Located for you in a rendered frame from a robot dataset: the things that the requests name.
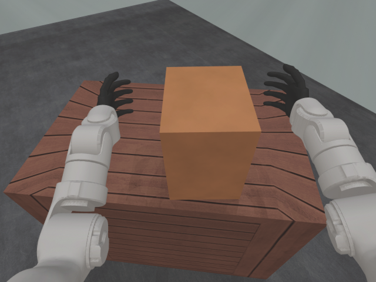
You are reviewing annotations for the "robot left upper arm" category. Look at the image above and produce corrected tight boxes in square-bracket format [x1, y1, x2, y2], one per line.
[7, 213, 109, 282]

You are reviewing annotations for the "carton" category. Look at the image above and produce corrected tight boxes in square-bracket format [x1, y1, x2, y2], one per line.
[159, 66, 261, 200]

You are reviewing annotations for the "robot right upper arm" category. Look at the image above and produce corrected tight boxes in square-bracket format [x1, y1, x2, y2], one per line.
[324, 193, 376, 282]

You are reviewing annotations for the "pedestal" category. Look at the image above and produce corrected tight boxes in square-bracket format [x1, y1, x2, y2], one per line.
[3, 80, 327, 280]

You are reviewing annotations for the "right robot hand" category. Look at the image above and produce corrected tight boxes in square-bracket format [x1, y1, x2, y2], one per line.
[263, 64, 309, 117]

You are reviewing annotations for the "left robot hand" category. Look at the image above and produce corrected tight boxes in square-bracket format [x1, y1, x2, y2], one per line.
[97, 72, 133, 117]

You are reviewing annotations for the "robot left forearm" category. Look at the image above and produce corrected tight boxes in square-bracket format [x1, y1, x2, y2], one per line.
[37, 105, 120, 261]

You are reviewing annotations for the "robot right forearm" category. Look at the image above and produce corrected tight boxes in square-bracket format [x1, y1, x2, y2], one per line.
[290, 98, 376, 199]

